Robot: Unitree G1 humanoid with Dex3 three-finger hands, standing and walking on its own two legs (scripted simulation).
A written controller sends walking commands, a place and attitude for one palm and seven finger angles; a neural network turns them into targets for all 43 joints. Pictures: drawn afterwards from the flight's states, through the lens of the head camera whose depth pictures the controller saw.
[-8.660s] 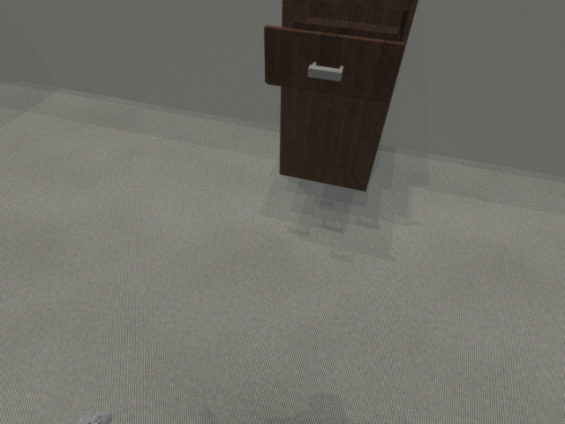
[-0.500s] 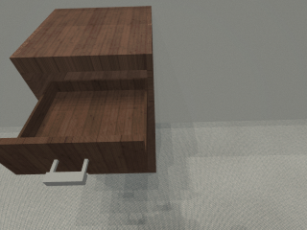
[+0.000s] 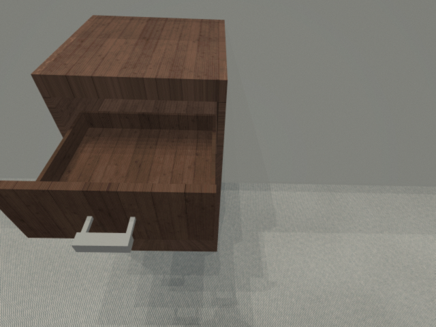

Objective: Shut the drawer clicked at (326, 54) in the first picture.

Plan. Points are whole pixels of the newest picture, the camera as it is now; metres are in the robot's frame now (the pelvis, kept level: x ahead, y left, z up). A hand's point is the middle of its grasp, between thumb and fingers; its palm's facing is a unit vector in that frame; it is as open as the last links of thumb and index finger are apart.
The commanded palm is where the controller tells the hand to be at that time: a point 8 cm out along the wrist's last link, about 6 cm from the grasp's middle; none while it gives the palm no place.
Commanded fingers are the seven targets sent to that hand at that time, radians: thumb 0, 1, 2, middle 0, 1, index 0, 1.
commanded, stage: come to a stop and stand still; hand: left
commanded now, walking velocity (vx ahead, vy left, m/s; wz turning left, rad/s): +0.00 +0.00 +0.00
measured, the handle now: (107, 231) +0.29 +0.24 +0.00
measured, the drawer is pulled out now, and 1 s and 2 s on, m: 0.30 0.30 0.28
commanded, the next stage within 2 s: look again from close up in 0.58 s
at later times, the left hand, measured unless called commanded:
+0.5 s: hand out of the picture -0.03 +0.18 -0.18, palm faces +0.03 -0.99 -0.13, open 7.4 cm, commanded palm none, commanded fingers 0.00 0.90 0.90 -0.20 -0.30 -0.20 -0.30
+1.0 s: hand out of the picture -0.01 +0.18 -0.17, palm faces +0.02 -0.99 -0.14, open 7.4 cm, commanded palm none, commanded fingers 0.00 0.90 0.90 -0.20 -0.30 -0.20 -0.30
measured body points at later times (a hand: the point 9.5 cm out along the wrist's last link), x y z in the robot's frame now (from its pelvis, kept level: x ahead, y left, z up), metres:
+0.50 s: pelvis +0.00 +0.03 +0.00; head +0.00 +0.04 +0.45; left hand -0.03 +0.23 -0.16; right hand -0.03 -0.17 -0.15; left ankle +0.00 +0.11 -0.73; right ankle +0.03 -0.10 -0.73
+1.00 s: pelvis +0.01 +0.04 +0.01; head +0.01 +0.04 +0.46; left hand -0.01 +0.24 -0.16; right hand -0.02 -0.17 -0.15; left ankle +0.00 +0.11 -0.73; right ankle +0.03 -0.10 -0.73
